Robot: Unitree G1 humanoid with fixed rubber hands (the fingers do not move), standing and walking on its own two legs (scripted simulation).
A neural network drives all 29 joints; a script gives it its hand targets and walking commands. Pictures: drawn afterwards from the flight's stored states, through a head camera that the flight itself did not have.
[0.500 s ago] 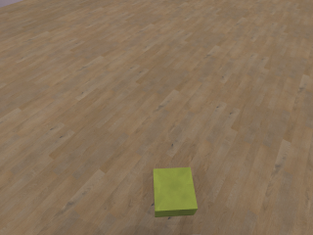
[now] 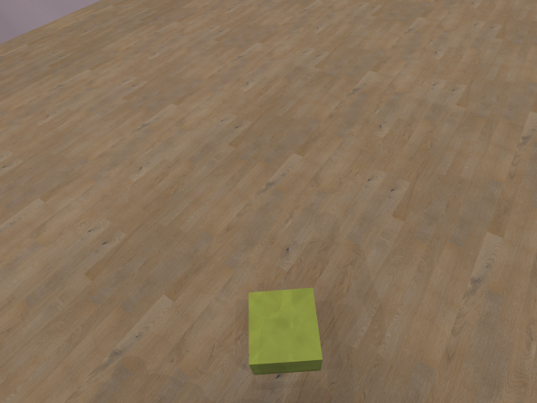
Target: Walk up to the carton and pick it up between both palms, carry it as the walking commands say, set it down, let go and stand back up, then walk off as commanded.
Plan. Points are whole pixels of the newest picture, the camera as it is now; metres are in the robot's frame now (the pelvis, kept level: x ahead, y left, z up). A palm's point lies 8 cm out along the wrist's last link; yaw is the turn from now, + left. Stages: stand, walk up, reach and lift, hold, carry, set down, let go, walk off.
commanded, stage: walk up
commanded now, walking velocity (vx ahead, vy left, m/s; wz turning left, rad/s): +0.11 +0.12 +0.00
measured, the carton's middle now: (283, 330) +0.45 +0.04 -0.71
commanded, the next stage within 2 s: stand in 0.46 s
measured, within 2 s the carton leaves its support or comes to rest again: neither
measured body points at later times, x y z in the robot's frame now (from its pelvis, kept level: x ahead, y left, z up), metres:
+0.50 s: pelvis +0.04 +0.06 +0.00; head +0.06 +0.08 +0.44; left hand +0.03 +0.30 -0.17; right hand +0.11 -0.17 -0.15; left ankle +0.01 +0.16 -0.75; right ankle +0.01 -0.11 -0.75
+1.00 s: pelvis +0.03 +0.03 +0.00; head +0.05 +0.03 +0.45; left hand +0.03 +0.27 -0.16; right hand +0.04 -0.21 -0.16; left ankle +0.01 +0.16 -0.75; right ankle +0.01 -0.11 -0.75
